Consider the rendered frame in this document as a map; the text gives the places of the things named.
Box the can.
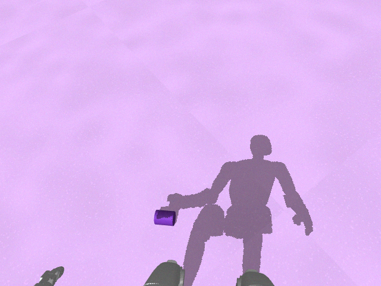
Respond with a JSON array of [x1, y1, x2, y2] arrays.
[[154, 210, 176, 226]]

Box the left robot hand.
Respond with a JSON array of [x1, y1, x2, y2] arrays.
[[34, 266, 64, 286]]

